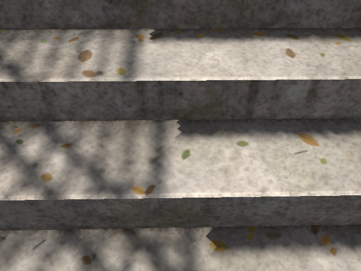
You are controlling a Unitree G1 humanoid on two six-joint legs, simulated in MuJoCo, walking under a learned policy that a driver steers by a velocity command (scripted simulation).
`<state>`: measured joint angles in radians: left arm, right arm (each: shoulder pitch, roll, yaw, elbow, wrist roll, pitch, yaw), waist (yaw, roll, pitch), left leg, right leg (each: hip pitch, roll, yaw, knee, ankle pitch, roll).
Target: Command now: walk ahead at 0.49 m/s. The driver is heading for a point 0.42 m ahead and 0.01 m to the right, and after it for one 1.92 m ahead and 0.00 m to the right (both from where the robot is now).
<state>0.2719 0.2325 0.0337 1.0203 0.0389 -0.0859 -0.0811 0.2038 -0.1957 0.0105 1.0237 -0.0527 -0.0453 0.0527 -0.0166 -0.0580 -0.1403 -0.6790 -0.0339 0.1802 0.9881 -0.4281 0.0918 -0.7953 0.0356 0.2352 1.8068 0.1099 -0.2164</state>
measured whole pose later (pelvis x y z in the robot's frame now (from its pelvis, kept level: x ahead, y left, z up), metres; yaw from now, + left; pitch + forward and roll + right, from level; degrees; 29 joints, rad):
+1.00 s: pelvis +0.42 +0.03 +0.23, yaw +1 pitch +5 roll -2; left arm 0.20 0.22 0.04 0.99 0.03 -0.09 -0.09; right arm 0.31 -0.19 -0.05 1.01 -0.07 -0.10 0.01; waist -0.05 -0.02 -0.13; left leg -0.36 0.00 0.06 0.65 -0.40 0.07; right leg -0.52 0.04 0.04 1.16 -0.43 -0.12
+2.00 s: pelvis +0.95 +0.10 +0.48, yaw +1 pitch +7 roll +3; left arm 0.43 0.15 0.01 1.14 0.04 -0.11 -0.12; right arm -0.04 -0.13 0.03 0.82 -0.06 -0.04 0.05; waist 0.00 -0.06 -0.13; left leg -0.83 -0.02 0.16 1.17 -0.47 0.09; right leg -0.42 0.00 0.18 1.26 -0.02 -0.12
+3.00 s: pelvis +1.50 +0.07 +0.75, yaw -1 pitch +5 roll +0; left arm 0.46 0.11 0.00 1.08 0.04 -0.15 -0.06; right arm -0.10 -0.15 -0.03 0.81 -0.05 -0.05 0.06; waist 0.08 0.00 -0.08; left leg -0.72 0.06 0.03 0.68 0.06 0.05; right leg 0.02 0.02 -0.07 0.27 -0.37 -0.03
